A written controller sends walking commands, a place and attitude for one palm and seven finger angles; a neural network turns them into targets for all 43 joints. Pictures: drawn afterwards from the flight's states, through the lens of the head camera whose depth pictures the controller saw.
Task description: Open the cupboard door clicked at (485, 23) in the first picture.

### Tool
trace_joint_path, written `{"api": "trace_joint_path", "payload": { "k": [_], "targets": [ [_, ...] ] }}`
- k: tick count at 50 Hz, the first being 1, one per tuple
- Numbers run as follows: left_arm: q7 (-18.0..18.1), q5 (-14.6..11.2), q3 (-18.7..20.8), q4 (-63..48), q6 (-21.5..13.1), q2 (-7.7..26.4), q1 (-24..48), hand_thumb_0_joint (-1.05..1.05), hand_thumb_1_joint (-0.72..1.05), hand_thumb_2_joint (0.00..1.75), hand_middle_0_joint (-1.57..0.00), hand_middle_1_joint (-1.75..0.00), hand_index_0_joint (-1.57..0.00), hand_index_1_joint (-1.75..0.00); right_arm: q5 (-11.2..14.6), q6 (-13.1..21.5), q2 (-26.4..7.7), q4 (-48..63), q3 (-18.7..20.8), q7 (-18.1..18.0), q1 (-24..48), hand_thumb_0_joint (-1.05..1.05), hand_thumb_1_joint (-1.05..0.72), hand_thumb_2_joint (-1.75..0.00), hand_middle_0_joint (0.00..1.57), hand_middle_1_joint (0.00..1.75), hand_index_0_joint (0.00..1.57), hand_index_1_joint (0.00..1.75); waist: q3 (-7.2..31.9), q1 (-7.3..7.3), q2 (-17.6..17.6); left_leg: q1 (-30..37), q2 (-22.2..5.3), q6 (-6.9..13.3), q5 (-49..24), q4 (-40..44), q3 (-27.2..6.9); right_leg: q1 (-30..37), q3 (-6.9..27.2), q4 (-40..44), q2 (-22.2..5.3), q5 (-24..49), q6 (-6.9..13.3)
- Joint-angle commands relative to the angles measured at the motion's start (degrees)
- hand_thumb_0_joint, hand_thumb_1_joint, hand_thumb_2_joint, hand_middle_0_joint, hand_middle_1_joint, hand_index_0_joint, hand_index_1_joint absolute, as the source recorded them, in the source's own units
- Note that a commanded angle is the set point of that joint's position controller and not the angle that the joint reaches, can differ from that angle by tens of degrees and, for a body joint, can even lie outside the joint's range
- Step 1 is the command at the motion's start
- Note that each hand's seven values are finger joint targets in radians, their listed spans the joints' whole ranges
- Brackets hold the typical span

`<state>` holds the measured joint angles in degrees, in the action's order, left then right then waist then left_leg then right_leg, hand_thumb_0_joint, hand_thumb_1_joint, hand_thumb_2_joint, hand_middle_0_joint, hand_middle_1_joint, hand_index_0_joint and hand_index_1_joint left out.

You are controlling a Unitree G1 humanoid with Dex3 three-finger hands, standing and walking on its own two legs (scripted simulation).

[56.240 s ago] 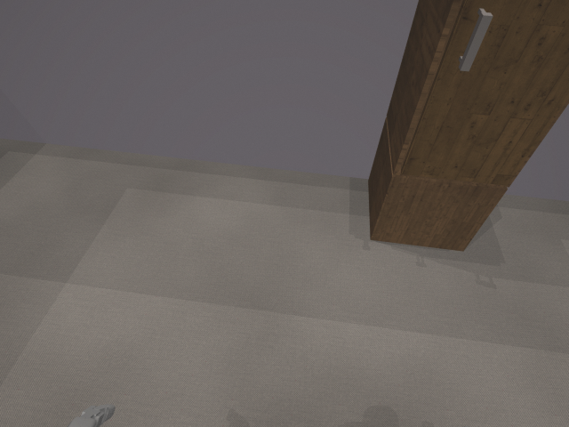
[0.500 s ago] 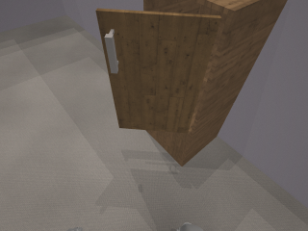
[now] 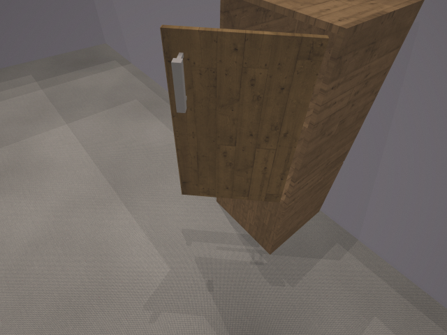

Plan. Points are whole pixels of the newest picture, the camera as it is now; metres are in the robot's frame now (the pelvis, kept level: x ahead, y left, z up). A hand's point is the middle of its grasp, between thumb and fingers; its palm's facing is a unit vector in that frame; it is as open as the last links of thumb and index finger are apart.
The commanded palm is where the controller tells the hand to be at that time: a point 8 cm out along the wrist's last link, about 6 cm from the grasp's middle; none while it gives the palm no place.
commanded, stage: come to a stop and stand still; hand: left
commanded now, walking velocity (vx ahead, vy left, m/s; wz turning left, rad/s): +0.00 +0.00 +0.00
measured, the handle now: (181, 83) +0.63 +0.15 +0.14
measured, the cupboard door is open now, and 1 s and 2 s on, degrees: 45 45 45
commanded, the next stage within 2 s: look again from close up in 0.38 s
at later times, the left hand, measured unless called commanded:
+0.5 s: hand out of the picture -0.02 +0.18 -0.15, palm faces +0.02 -0.98 -0.22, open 7.4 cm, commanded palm none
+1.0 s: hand out of the picture +0.03 +0.14 -0.15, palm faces +0.03 -0.97 -0.24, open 7.3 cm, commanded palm none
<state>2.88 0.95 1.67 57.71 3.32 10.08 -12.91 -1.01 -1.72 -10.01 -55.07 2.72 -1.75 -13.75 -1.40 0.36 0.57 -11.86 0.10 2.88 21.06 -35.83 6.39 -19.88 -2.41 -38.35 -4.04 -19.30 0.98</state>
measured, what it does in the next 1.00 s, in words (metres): stands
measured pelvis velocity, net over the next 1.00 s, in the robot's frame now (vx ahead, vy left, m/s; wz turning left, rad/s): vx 0.01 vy -0.04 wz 0.02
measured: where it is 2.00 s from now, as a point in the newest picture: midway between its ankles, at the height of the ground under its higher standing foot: outside the picture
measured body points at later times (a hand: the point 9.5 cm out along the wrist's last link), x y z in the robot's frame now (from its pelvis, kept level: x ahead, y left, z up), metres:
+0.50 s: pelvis -0.02 +0.00 +0.01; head -0.02 -0.03 +0.46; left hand -0.02 +0.23 -0.13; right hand -0.01 -0.23 -0.15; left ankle -0.01 +0.08 -0.72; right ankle +0.04 -0.12 -0.72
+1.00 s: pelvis +0.01 -0.04 +0.02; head +0.02 -0.06 +0.47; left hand +0.03 +0.20 -0.13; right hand +0.01 -0.24 -0.15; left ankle -0.01 +0.08 -0.72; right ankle +0.04 -0.12 -0.72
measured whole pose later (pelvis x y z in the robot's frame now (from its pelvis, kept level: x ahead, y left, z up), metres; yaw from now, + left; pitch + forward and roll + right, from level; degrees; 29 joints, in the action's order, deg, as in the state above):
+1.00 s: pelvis +0.01 -0.04 +0.02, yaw +1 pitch -1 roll +1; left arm 1.8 0.5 -0.2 63.0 -0.8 8.8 -14.9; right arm -0.7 1.2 -8.4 -63.7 -0.9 -1.6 -17.1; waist -1.4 -0.8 -1.5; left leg -7.5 -0.6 -0.1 14.5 -23.0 4.8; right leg -13.5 -2.3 -26.7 0.7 -12.4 2.8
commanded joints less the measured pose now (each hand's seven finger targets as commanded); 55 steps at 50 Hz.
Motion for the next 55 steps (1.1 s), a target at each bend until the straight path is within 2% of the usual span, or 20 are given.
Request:
{"api": "trace_joint_path", "payload": {
  "k": [1, 2, 3, 4, 6, 7, 9, 11, 12, 13, 15, 18, 24, 29, 34, 48, 50, 55],
  "targets": [
    [-1.11, 0.95, 0.41, -4.18, -0.85, 3.88, -2.25, 0.0, 0.9, 0.9, -0.2, -0.3, -0.2, -0.3, -0.53, 1.42, -8.13, 7.18, 0.52, 0.18, 1.72, 0.0, -0.9, -0.9, 0.2, 0.3, 0.2, 0.3, -9.85, 1.07, -4.56, -16.28, -12.81, 3.33, -1.65, 20.87, -13.91, 0.51, 0.49, -4.28, 2.23, -0.9, 0.39],
    [-1.32, 0.86, 0.25, -3.89, -1.19, 3.42, -3.79, 0.0, 0.9, 0.9, -0.2, -0.3, -0.2, -0.3, -0.48, 1.5, -8.58, 7.4, 0.51, 0.26, 1.9, 0.0, -0.9, -0.9, 0.2, 0.3, 0.2, 0.3, -9.44, 1.49, -1.81, -15.21, -12.16, 3.05, 0.99, 20.41, -13.57, 1.23, 0.67, -0.94, 2.03, 1.4, 0.22],
    [-1.65, 0.88, 0.1, -3.34, -1.52, 3.93, -4.44, 0.0, 0.9, 0.9, -0.2, -0.3, -0.2, -0.3, -0.43, 1.81, -7.91, 7.38, 0.18, 0.3, 1.62, 0.0, -0.9, -0.9, 0.2, 0.3, 0.2, 0.3, -9.17, 1.68, -2.09, -14.82, -10.84, 2.74, 2.88, 20.33, -12.68, 2.57, 0.89, 2.22, 1.87, 3.73, 0.37],
    [-1.69, 0.74, 0.02, -3.42, -1.98, 4.19, -5.42, 0.0, 0.9, 0.9, -0.2, -0.3, -0.2, -0.3, -0.3, 1.97, -7.88, 7.46, 0.02, 0.32, 1.49, 0.0, -0.9, -0.9, 0.2, 0.3, 0.2, 0.3, -8.24, 1.6, -1.88, -12.95, -9.4, 1.97, 5.26, 19.67, -12.0, 2.74, 2.59, 6.17, 1.59, 4.35, 0.68],
    [-1.62, 0.68, -0.32, -3.71, -2.67, 5.67, -5.6, 0.0, 0.9, 0.9, -0.2, -0.3, -0.2, -0.3, -0.03, 2.22, -7.44, 7.17, -0.17, 0.52, 0.03, 0.0, -0.9, -0.9, 0.2, 0.3, 0.2, 0.3, -6.84, 0.36, -2.87, -9.71, -6.95, 1.09, 8.09, 19.59, -11.78, 1.43, 6.2, 11.18, 0.36, 2.66, 1.82],
    [-1.65, 0.68, -0.38, -3.72, -2.81, 6.34, -5.16, 0.0, 0.9, 0.9, -0.2, -0.3, -0.2, -0.3, 0.0, 2.19, -7.7, 6.96, -0.11, 0.67, -0.75, 0.0, -0.9, -0.9, 0.2, 0.3, 0.2, 0.3, -5.83, -0.42, -2.24, -8.08, -6.54, 0.88, 9.92, 20.2, -12.13, -0.09, 7.15, 11.85, 0.71, 0.2, 1.96],
    [-1.68, 0.69, -0.28, -4.08, -3.18, 6.21, -4.1, 0.0, 0.9, 0.9, -0.2, -0.3, -0.2, -0.3, -0.06, 2.07, -8.48, 6.34, 0.06, 0.66, -2.2, 0.0, -0.9, -0.9, 0.2, 0.3, 0.2, 0.3, -3.88, -1.04, 4.65, -6.12, -6.9, 1.16, 8.7, 19.36, -12.26, 0.14, 6.84, 12.52, 0.71, -0.58, 1.51],
    [-1.62, 0.6, -0.41, -4.12, -3.57, 5.98, -4.63, 0.0, 0.9, 0.9, -0.2, -0.3, -0.2, -0.3, -0.1, 2.28, -8.05, 5.78, 0.03, 0.73, -3.26, 0.0, -0.9, -0.9, 0.2, 0.3, 0.2, 0.3, -1.96, -1.47, 5.66, -3.15, -5.89, 1.04, 6.21, 18.26, -10.68, -0.9, 8.29, 14.75, -0.18, -2.75, 1.51],
    [-1.62, 0.53, -0.45, -3.98, -3.7, 6.04, -4.58, 0.0, 0.9, 0.9, -0.2, -0.3, -0.2, -0.3, -0.09, 2.4, -7.91, 5.32, -0.15, 0.75, -3.63, 0.0, -0.9, -0.9, 0.2, 0.3, 0.2, 0.3, -1.35, -1.73, 5.1, -2.1, -5.63, 0.94, 5.16, 18.11, -10.53, -1.33, 8.81, 15.33, -0.51, -3.25, 1.59],
    [-1.62, 0.51, -0.41, -3.89, -3.76, 6.2, -4.67, 0.0, 0.9, 0.9, -0.2, -0.3, -0.2, -0.3, -0.14, 2.54, -7.57, 4.79, -0.33, 0.77, -3.65, 0.0, -0.9, -0.9, 0.2, 0.3, 0.2, 0.3, -1.52, -1.76, 1.58, -1.68, -5.54, 0.89, 5.02, 18.78, -10.38, -1.61, 8.79, 15.45, -0.55, -3.13, 1.72],
    [-1.67, 0.4, -0.37, -3.24, -3.85, 6.26, -5.34, 0.0, 0.9, 0.9, -0.2, -0.3, -0.2, -0.3, -0.23, 2.79, -7.56, 4.06, -0.55, 0.73, -3.45, 0.0, -0.9, -0.9, 0.2, 0.3, 0.2, 0.3, -1.25, -1.29, -1.43, -3.03, -6.12, 0.81, 5.77, 20.25, -11.08, 0.01, 8.03, 14.46, -0.09, -0.85, 1.56],
    [-1.66, 0.42, -0.56, -1.87, -4.08, 5.99, -6.28, 0.0, 0.9, 0.9, -0.2, -0.3, -0.2, -0.3, -0.08, 3.01, -7.03, 2.67, -0.96, 0.73, -3.43, 0.0, -0.9, -0.9, 0.2, 0.3, 0.2, 0.3, -1.85, -0.68, -0.85, -4.67, -6.17, 0.71, 4.86, 21.19, -11.3, 2.48, 7.86, 14.56, -0.31, 1.51, 1.58],
    [-1.52, 0.13, -0.94, 0.4, -4.36, 5.03, -6.26, 0.0, 0.9, 0.9, -0.2, -0.3, -0.2, -0.3, 0.02, 3.45, -6.2, -0.92, -1.79, 0.49, -5.45, 0.0, -0.9, -0.9, 0.2, 0.3, 0.2, 0.3, -3.28, -0.46, -0.2, -5.03, -6.08, 0.17, 1.59, 21.51, -10.52, 4.06, 7.72, 15.05, -1.09, 3.85, 1.61],
    [-1.3, -0.17, -1.08, 1.88, -4.58, 4.54, -6.1, 0.0, 0.9, 0.9, -0.2, -0.3, -0.2, -0.3, 0.14, 3.77, -5.08, -3.65, -2.34, 0.24, -7.13, 0.0, -0.9, -0.9, 0.2, 0.3, 0.2, 0.3, -2.37, -0.35, -0.98, -3.83, -5.98, -0.17, -2.81, 20.53, -9.3, 6.0, 7.89, 15.48, -1.58, 6.24, 1.77],
    [-1.18, -0.36, -1.2, 2.78, -4.94, 4.45, -5.58, 0.0, 0.9, 0.9, -0.2, -0.3, -0.2, -0.3, 0.19, 3.98, -4.26, -5.68, -2.61, 0.08, -8.47, 0.0, -0.9, -0.9, 0.2, 0.3, 0.2, 0.3, -1.1, -0.59, 0.11, -1.65, -5.79, -0.64, -8.08, 18.58, -8.04, 7.13, 8.06, 16.11, -2.1, 9.32, 1.99],
    [-1.01, -0.35, -1.02, 3.54, -5.25, 4.55, -5.08, 0.0, 0.9, 0.9, -0.2, -0.3, -0.2, -0.3, 0.23, 3.65, -2.96, -7.84, -2.52, -0.2, -8.26, 0.0, -0.9, -0.9, 0.2, 0.3, 0.2, 0.3, -2.03, -0.88, 1.02, 0.42, -5.67, -1.49, -10.61, 16.75, -6.52, 7.5, 8.49, 17.91, -2.28, 13.31, 2.34],
    [-1.01, -0.43, -1.02, 3.64, -5.37, 4.65, -5.23, 0.0, 0.9, 0.9, -0.2, -0.3, -0.2, -0.3, 0.24, 3.73, -3.06, -7.94, -2.56, -0.26, -8.16, 0.0, -0.9, -0.9, 0.2, 0.3, 0.2, 0.3, -0.81, -0.97, 0.53, 1.05, -5.66, -1.57, -11.42, 16.58, -6.47, 8.34, 8.66, 17.8, -2.34, 14.85, 2.4],
    [-1.01, -0.42, -0.99, 3.79, -5.36, 4.74, -5.47, 0.0, 0.9, 0.9, -0.2, -0.3, -0.2, -0.3, 0.24, 3.72, -3.26, -8.02, -2.53, -0.38, -7.56, 0.0, -0.9, -0.9, 0.2, 0.3, 0.2, 0.3, -1.34, -0.84, -0.26, 1.6, -5.85, -1.75, -12.18, 16.61, -6.35, 8.52, 8.37, 18.02, -2.23, 16.31, 2.4]
  ]
}}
